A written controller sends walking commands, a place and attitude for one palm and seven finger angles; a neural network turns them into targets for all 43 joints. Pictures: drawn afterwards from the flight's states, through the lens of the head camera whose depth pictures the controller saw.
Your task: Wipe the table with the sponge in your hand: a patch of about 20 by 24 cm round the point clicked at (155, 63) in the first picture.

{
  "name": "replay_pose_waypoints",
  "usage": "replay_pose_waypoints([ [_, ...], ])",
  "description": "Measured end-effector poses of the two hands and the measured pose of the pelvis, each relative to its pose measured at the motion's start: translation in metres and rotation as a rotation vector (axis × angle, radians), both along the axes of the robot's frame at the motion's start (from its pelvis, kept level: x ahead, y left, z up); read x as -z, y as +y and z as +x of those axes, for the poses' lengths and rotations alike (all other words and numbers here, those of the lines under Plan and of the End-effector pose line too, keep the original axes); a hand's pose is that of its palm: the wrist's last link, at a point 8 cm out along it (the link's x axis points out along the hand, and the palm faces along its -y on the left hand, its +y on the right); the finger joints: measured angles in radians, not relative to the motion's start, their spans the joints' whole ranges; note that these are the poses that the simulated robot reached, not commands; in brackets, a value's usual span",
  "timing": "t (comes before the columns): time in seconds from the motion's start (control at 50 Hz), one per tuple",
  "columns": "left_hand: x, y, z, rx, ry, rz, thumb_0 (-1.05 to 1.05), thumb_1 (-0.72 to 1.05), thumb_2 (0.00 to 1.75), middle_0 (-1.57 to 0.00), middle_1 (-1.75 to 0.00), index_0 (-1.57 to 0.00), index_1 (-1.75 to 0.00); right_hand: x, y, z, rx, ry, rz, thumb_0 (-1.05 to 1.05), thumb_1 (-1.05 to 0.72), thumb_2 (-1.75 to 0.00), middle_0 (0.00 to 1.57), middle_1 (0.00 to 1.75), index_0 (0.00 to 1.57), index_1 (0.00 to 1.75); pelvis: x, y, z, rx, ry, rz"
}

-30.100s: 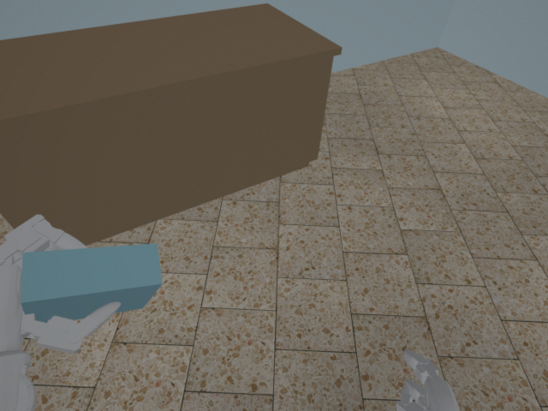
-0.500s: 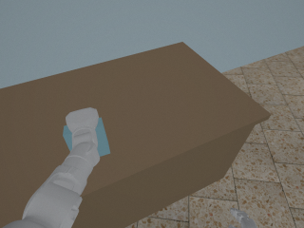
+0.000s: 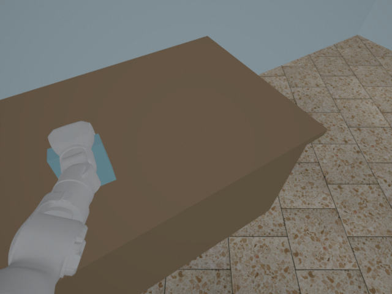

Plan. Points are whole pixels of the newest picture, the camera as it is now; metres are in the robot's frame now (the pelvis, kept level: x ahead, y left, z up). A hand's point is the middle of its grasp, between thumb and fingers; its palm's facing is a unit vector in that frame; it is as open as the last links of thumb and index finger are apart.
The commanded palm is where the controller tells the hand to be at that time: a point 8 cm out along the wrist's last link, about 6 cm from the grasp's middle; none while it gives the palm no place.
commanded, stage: wipe forward along the third lane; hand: left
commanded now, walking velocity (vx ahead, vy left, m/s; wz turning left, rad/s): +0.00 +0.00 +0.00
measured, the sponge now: (87, 171) +0.40 +0.27 -0.01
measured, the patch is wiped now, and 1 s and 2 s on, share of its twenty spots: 0.95 1.00 1.00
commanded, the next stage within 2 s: wipe back along the third lane in 0.54 s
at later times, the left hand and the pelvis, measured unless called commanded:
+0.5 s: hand (76, 140) +0.46 +0.29 +0.04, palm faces -0.12 -0.02 -0.99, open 9.5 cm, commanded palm +0.45 +0.28 +0.07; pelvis +0.00 +0.02 -0.01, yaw +0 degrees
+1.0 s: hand (76, 140) +0.46 +0.29 +0.03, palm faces -0.06 +0.01 -1.00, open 9.5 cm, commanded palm +0.43 +0.26 +0.06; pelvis +0.01 +0.04 +0.00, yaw +0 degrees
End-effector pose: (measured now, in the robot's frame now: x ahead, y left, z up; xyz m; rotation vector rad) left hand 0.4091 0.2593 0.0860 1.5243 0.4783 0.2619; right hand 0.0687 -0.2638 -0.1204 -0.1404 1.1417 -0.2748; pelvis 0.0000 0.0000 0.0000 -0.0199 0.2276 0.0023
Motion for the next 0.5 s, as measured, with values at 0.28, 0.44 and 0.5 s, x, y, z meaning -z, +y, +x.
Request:
replay_pose_waypoints([
  [0.28, -0.003, 0.008, 0.017, -0.008, -0.02, 0.023, 0.01, -0.61, 1.17, -0.89, -1.36, -0.9, -1.36, -0.004, 0.029, 0.033, -0.063, -0.063, 0.016, 0.01, -0.91, -0.9, 0.2, 0.3, 0.2, 0.3, 0.004, 0.013, -0.001, -0.019, 0.036, -0.012],
  [0.44, -0.005, 0.017, 0.033, -0.027, -0.014, 0.028, 0.01, -0.6, 1.17, -0.88, -1.38, -0.89, -1.38, -0.004, 0.03, 0.018, -0.046, -0.029, -0.008, 0.01, -0.9, -0.9, 0.21, 0.3, 0.2, 0.3, 0.006, 0.019, -0.002, -0.017, 0.06, -0.021],
  [0.5, -0.005, 0.021, 0.039, -0.026, -0.009, 0.03, 0.01, -0.6, 1.17, -0.87, -1.38, -0.89, -1.38, -0.003, 0.029, 0.004, -0.03, 0.004, -0.017, 0.01, -0.9, -0.9, 0.21, 0.3, 0.2, 0.3, 0.007, 0.021, -0.002, -0.014, 0.07, -0.024],
])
